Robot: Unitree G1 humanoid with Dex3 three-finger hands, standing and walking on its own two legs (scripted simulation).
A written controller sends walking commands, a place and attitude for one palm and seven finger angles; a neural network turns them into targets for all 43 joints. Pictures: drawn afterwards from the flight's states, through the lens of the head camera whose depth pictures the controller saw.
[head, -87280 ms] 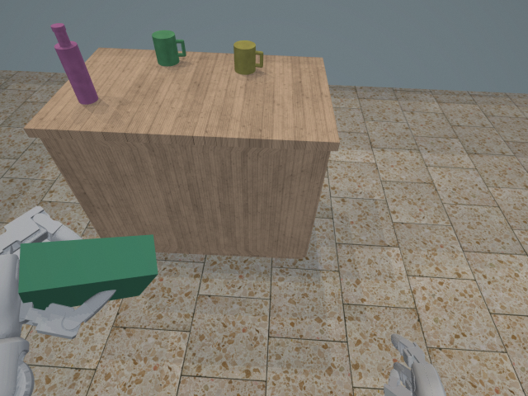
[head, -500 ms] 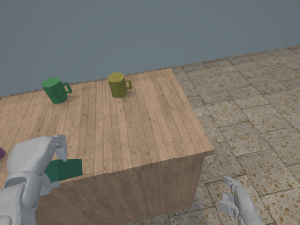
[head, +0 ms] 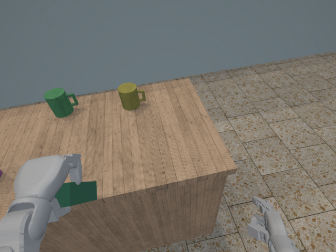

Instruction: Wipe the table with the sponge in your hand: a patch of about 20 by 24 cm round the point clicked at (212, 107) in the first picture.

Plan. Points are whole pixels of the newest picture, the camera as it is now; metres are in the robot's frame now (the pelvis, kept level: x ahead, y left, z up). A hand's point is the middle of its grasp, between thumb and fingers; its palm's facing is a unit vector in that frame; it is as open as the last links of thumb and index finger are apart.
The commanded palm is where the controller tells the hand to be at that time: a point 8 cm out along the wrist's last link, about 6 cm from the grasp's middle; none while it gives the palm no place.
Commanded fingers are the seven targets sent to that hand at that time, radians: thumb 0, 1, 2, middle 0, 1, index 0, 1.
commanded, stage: step back with the hand held close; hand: left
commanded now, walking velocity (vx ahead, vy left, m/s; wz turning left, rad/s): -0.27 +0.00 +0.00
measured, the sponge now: (66, 194) +0.20 +0.29 +0.04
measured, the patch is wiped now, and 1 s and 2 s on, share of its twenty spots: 0.95 0.95 0.95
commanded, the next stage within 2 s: stop stepping back and stand still in 1.30 s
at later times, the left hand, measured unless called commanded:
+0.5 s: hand (59, 177) +0.19 +0.25 +0.15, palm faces +0.29 -0.82 -0.49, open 8.4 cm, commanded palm +0.13 +0.29 +0.18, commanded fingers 0.00 0.10 1.30 -1.20 -1.60 -1.20 -1.60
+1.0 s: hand (12, 236) +0.08 +0.26 +0.16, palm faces +0.44 -0.81 -0.38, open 8.4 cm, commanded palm +0.01 +0.30 +0.18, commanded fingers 0.00 0.10 1.30 -1.20 -1.60 -1.20 -1.60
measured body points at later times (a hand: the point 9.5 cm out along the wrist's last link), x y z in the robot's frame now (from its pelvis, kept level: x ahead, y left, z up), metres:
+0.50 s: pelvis -0.03 +0.02 -0.02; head -0.01 +0.01 +0.43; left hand +0.17 +0.29 +0.18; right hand +0.11 -0.24 -0.11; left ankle +0.02 +0.17 -0.74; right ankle -0.02 -0.15 -0.74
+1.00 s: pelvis -0.13 +0.01 -0.03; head -0.11 +0.02 +0.42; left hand +0.05 +0.30 +0.18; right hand +0.08 -0.21 -0.10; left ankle +0.01 +0.17 -0.73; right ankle -0.03 -0.14 -0.73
